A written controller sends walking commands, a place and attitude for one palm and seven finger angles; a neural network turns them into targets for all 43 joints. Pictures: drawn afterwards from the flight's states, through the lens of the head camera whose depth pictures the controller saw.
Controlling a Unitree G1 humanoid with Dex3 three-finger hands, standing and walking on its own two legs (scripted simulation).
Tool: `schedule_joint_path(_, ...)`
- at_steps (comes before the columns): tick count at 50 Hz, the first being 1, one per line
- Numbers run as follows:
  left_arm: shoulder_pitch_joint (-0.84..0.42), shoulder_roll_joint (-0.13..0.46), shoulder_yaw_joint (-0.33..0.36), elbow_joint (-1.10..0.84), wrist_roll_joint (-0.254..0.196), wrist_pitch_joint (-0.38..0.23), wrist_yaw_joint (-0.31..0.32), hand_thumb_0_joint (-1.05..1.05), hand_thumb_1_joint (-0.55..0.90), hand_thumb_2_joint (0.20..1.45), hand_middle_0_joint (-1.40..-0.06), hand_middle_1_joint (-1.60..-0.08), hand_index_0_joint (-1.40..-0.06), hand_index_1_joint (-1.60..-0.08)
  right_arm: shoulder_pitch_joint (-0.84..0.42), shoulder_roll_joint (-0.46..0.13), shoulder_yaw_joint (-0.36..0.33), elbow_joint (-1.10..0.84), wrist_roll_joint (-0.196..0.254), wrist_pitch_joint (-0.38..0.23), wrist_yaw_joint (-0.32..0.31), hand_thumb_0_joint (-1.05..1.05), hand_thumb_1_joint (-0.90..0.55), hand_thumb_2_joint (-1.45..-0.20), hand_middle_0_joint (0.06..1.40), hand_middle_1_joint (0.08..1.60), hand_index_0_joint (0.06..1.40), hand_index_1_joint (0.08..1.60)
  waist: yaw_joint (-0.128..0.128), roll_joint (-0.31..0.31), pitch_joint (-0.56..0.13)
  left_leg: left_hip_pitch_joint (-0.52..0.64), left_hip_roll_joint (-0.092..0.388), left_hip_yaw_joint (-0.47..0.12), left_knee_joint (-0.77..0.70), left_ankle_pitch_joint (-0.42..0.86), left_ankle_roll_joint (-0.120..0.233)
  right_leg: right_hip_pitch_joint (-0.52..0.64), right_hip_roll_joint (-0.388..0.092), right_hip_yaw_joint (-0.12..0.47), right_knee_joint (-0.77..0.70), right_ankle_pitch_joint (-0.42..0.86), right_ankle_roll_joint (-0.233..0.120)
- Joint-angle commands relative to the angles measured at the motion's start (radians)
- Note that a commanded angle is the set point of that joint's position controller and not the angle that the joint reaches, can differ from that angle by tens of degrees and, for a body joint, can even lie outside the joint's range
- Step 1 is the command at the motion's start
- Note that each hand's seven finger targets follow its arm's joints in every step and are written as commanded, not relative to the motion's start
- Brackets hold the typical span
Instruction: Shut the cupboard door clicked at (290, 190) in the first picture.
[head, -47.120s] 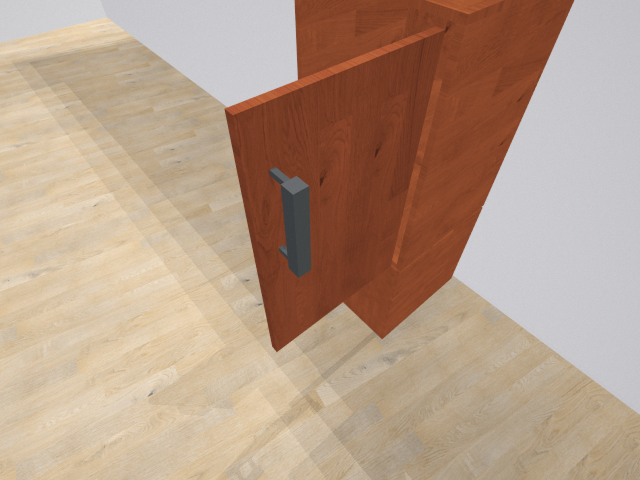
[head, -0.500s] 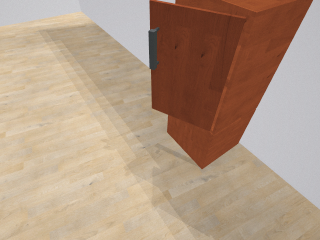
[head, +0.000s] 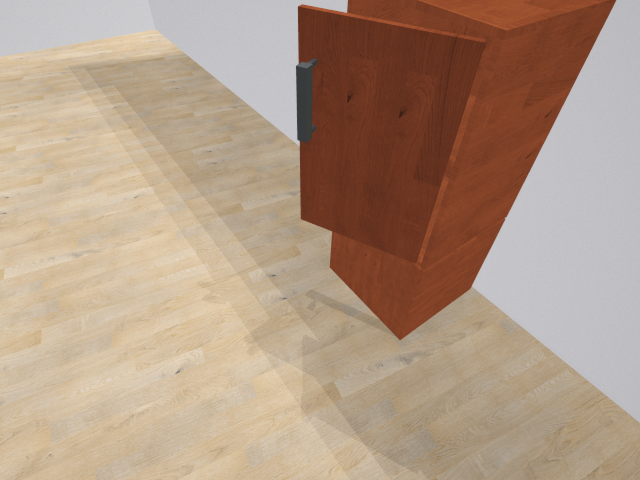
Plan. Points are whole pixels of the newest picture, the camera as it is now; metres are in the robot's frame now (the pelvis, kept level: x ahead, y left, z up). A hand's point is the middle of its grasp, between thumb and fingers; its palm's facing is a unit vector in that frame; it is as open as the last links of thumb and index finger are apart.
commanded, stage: look to check the result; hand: left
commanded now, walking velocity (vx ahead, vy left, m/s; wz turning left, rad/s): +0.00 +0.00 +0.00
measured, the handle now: (308, 101) +0.88 +0.07 +0.06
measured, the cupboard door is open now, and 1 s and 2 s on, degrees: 26 26 26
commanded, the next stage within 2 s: walk to a spot facing it in 0.50 s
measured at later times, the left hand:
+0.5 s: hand out of the picture -0.02 +0.16 -0.18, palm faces +0.01 -0.98 -0.18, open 7.4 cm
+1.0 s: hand out of the picture +0.02 +0.20 -0.20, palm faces +0.21 -0.96 -0.20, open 7.4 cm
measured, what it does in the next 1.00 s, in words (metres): stands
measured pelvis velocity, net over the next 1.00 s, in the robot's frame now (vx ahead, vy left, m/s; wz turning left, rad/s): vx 0.01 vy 0.01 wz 0.18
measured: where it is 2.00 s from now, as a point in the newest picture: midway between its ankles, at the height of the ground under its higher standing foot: outside the picture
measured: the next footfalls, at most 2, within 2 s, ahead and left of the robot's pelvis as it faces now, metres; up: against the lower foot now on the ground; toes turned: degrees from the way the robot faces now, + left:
right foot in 1.40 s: +0.09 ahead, -0.16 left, +0.00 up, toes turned +28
left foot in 1.76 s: -0.02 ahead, +0.08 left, +0.00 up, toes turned +45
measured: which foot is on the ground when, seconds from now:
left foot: down 0.00-1.00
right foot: down 0.00-0.96, up 0.98-1.00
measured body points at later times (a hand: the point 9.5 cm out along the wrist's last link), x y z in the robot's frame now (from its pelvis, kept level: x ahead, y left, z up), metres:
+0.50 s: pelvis +0.01 +0.00 +0.00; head +0.01 +0.00 +0.45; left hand -0.02 +0.22 -0.16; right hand -0.01 -0.22 -0.16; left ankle +0.05 +0.09 -0.74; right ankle -0.01 -0.12 -0.74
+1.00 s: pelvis +0.01 +0.01 -0.02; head +0.04 +0.03 +0.42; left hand +0.01 +0.25 -0.19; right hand +0.06 -0.23 -0.17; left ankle +0.04 +0.09 -0.74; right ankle -0.01 -0.12 -0.73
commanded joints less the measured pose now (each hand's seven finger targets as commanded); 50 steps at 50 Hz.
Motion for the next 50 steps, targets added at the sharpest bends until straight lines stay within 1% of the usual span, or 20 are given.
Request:
schedule_joint_path(1, 0.098, 0.086, 0.018, -0.003, -0.001, -0.007, 0.006, 0.0, 0.9, 0.9, -0.2, -0.3, -0.2, -0.3, 0.07, -0.101, -0.016, -0.019, -0.005, -0.01, -0.008, 0.0, -0.9, -0.9, 0.2, 0.3, 0.2, 0.3, 0.002, 0.012, 0.145, -0.01, 0.11, -0.155, -0.143, -0.191, -0.001, -0.153, -0.074, 0.077, -0.109, -0.066, -0.04)
schedule_joint_path(3, 0.096, 0.087, 0.018, -0.006, -0.001, -0.008, 0.006, 0.0, 0.9, 0.9, -0.2, -0.3, -0.2, -0.3, 0.065, -0.105, -0.017, -0.022, -0.005, -0.014, -0.008, 0.0, -0.9, -0.9, 0.2, 0.3, 0.2, 0.3, 0.003, 0.022, 0.127, 0.008, 0.112, -0.154, -0.142, -0.17, 0.0, -0.147, -0.075, 0.076, -0.102, -0.042, -0.04)
schedule_joint_path(7, 0.084, 0.101, 0.017, -0.008, -0.001, -0.011, 0.005, 0.0, 0.9, 0.9, -0.2, -0.3, -0.2, -0.3, 0.061, -0.112, -0.016, -0.023, -0.003, -0.014, -0.006, 0.0, -0.9, -0.9, 0.2, 0.3, 0.2, 0.3, 0.002, -0.007, 0.137, 0.008, 0.11, -0.147, -0.133, -0.143, 0.0, -0.148, -0.081, 0.08, -0.113, -0.039, -0.04)
schedule_joint_path(11, 0.07, 0.116, 0.017, -0.012, -0.003, -0.015, 0.005, 0.0, 0.9, 0.9, -0.2, -0.3, -0.2, -0.3, 0.055, -0.116, -0.016, -0.023, -0.002, -0.015, -0.004, 0.0, -0.9, -0.9, 0.2, 0.3, 0.2, 0.3, -0.001, -0.018, 0.113, 0.034, 0.106, -0.136, -0.114, -0.092, -0.002, -0.139, -0.088, 0.086, -0.121, -0.027, -0.042)
schedule_joint_path(14, 0.064, 0.13, 0.017, -0.015, -0.003, -0.015, 0.005, 0.0, 0.9, 0.9, -0.2, -0.3, -0.2, -0.3, 0.045, -0.133, -0.017, -0.025, 0.001, -0.017, -0.004, 0.0, -0.9, -0.9, 0.2, 0.3, 0.2, 0.3, 0.001, 0.005, 0.109, 0.05, 0.109, -0.137, -0.115, -0.08, -0.002, -0.139, -0.086, 0.084, -0.119, -0.015, -0.041)
schedule_joint_path(19, 0.049, 0.14, 0.018, -0.017, -0.004, -0.014, 0.004, 0.0, 0.9, 0.9, -0.2, -0.3, -0.2, -0.3, 0.032, -0.144, -0.017, -0.026, 0.001, -0.019, -0.005, 0.0, -0.9, -0.9, 0.2, 0.3, 0.2, 0.3, 0.002, 0.003, 0.115, 0.057, 0.113, -0.138, -0.122, -0.063, -0.003, -0.132, -0.086, 0.082, -0.12, -0.001, -0.041)
schedule_joint_path(23, 0.032, 0.139, 0.019, -0.019, -0.003, -0.011, 0.002, 0.0, 0.9, 0.9, -0.2, -0.3, -0.2, -0.3, 0.021, -0.145, -0.017, -0.025, -0.002, -0.018, -0.004, 0.0, -0.9, -0.9, 0.2, 0.3, 0.2, 0.3, 0.001, 0.013, 0.123, 0.046, 0.113, -0.143, -0.136, -0.098, -0.005, -0.127, -0.085, 0.08, -0.119, -0.01, -0.038)
schedule_joint_path(31, 0.008, 0.151, 0.021, -0.027, -0.005, -0.017, 0.002, 0.0, 0.9, 0.9, -0.2, -0.3, -0.2, -0.3, 0.006, -0.149, -0.015, -0.026, -0.002, -0.024, -0.004, 0.0, -0.9, -0.9, 0.2, 0.3, 0.2, 0.3, 0.001, -0.003, 0.089, 0.074, 0.111, -0.13, -0.105, 0.024, -0.005, -0.09, -0.096, 0.081, -0.125, 0.061, -0.038)
schedule_joint_path(34, 0.016, 0.153, 0.03, -0.038, -0.005, -0.009, 0.007, 0.0, 0.9, 0.9, -0.2, -0.3, -0.2, -0.3, 0.0, -0.138, -0.016, -0.038, -0.001, -0.014, -0.001, 0.0, -0.9, -0.9, 0.2, 0.3, 0.2, 0.3, 0.007, -0.01, 0.09, 0.036, 0.1, -0.134, -0.054, 0.082, -0.008, -0.075, -0.11, 0.049, -0.077, 0.083, -0.032)
schedule_joint_path(37, -0.009, 0.177, 0.054, -0.072, -0.004, 0.003, 0.009, 0.0, 0.9, 0.9, -0.2, -0.3, -0.2, -0.3, -0.024, -0.151, -0.028, -0.066, -0.004, -0.003, 0.002, 0.0, -0.9, -0.9, 0.2, 0.3, 0.2, 0.3, 0.01, 0.006, 0.088, -0.045, 0.09, -0.155, -0.006, 0.07, -0.005, -0.059, -0.134, 0.026, -0.032, 0.061, -0.041)
schedule_joint_path(39, -0.014, 0.196, 0.068, -0.095, 0.0, 0.007, 0.009, 0.0, 0.9, 0.9, -0.2, -0.3, -0.2, -0.3, -0.041, -0.158, -0.037, -0.09, -0.004, 0.004, 0.005, 0.0, -0.9, -0.9, 0.2, 0.3, 0.2, 0.3, 0.016, -0.036, 0.077, -0.091, 0.066, -0.148, 0.059, 0.063, -0.009, -0.051, -0.169, 0.032, -0.029, 0.069, -0.063)
schedule_joint_path(41, -0.039, 0.216, 0.082, -0.125, 0.002, 0.009, 0.011, 0.0, 0.9, 0.9, -0.2, -0.3, -0.2, -0.3, -0.042, -0.147, -0.045, -0.113, -0.009, 0.011, 0.01, 0.0, -0.9, -0.9, 0.2, 0.3, 0.2, 0.3, 0.01, -0.091, 0.057, -0.127, 0.034, -0.11, 0.174, 0.037, -0.024, -0.043, -0.243, 0.064, -0.039, 0.082, -0.105)
schedule_joint_path(43, -0.078, 0.23, 0.091, -0.16, 0.006, 0.011, 0.012, 0.0, 0.9, 0.9, -0.2, -0.3, -0.2, -0.3, -0.063, -0.141, -0.054, -0.143, -0.014, 0.022, 0.015, 0.0, -0.9, -0.9, 0.2, 0.3, 0.2, 0.3, 0.004, -0.148, 0.072, -0.153, 0.023, -0.072, 0.338, -0.138, -0.042, -0.078, -0.323, 0.073, -0.055, 0.147, -0.156)
schedule_joint_path(44, -0.103, 0.236, 0.094, -0.177, 0.01, 0.011, 0.014, 0.0, 0.9, 0.9, -0.2, -0.3, -0.2, -0.3, -0.064, -0.15, -0.06, -0.161, -0.013, 0.025, 0.018, 0.0, -0.9, -0.9, 0.2, 0.3, 0.2, 0.3, -0.005, -0.147, 0.075, -0.156, 0.032, -0.066, 0.394, -0.209, -0.048, -0.095, -0.348, 0.062, -0.04, 0.201, -0.17)
schedule_joint_path(45, -0.131, 0.246, 0.102, -0.193, 0.013, 0.012, 0.014, 0.0, 0.9, 0.9, -0.2, -0.3, -0.2, -0.3, -0.065, -0.146, -0.064, -0.171, -0.011, 0.024, 0.024, 0.0, -0.9, -0.9, 0.2, 0.3, 0.2, 0.3, -0.014, -0.125, 0.091, -0.15, 0.057, -0.069, 0.355, -0.236, -0.05, -0.104, -0.364, 0.024, 0.003, 0.242, -0.167)
schedule_joint_path(46, -0.141, 0.254, 0.105, -0.204, 0.013, 0.014, 0.012, 0.0, 0.9, 0.9, -0.2, -0.3, -0.2, -0.3, -0.052, -0.156, -0.064, -0.178, -0.01, 0.02, 0.028, 0.0, -0.9, -0.9, 0.2, 0.3, 0.2, 0.3, -0.021, -0.075, 0.083, -0.106, 0.074, -0.085, 0.257, -0.127, -0.044, -0.119, -0.339, -0.027, 0.085, 0.256, -0.131)
schedule_joint_path(47, -0.127, 0.244, 0.106, -0.216, 0.008, 0.02, 0.008, 0.0, 0.9, 0.9, -0.2, -0.3, -0.2, -0.3, -0.016, -0.189, -0.066, -0.181, -0.014, 0.014, 0.028, 0.0, -0.9, -0.9, 0.2, 0.3, 0.2, 0.3, -0.028, 0.072, 0.06, -0.044, 0.132, -0.2, 0.116, 0.147, -0.006, -0.172, -0.25, -0.103, 0.225, 0.153, -0.057)
schedule_joint_path(48, -0.085, 0.202, 0.1, -0.233, -0.002, 0.025, 0.005, 0.0, 0.9, 0.9, -0.2, -0.3, -0.2, -0.3, 0.007, -0.254, -0.074, -0.186, -0.025, 0.008, 0.021, 0.0, -0.9, -0.9, 0.2, 0.3, 0.2, 0.3, -0.021, 0.285, 0.035, 0.021, 0.267, -0.454, -0.002, 0.391, 0.086, -0.262, -0.106, -0.151, 0.404, -0.128, 0.02)
schedule_joint_path(49, -0.149, 0.216, 0.091, -0.254, 0.001, 0.033, 0.01, 0.0, 0.9, 0.9, -0.2, -0.3, -0.2, -0.3, 0.058, -0.28, -0.079, -0.171, -0.029, 0.008, 0.011, 0.0, -0.9, -0.9, 0.2, 0.3, 0.2, 0.3, -0.058, 0.334, 0.013, 0.072, 0.319, -0.626, -0.111, 0.374, 0.137, -0.344, -0.041, -0.062, 0.605, -0.39, 0.029)
schedule_joint_path(50, -0.195, 0.219, 0.098, -0.268, 0.007, 0.039, 0.008, 0.0, 0.9, 0.9, -0.2, -0.3, -0.2, -0.3, 0.073, -0.305, -0.085, -0.167, -0.03, 0.011, 0.003, 0.0, -0.9, -0.9, 0.2, 0.3, 0.2, 0.3, -0.065, 0.208, -0.008, 0.063, 0.333, -0.642, -0.139, 0.213, 0.124, -0.392, -0.053, 0.031, 0.718, -0.344, 0.021)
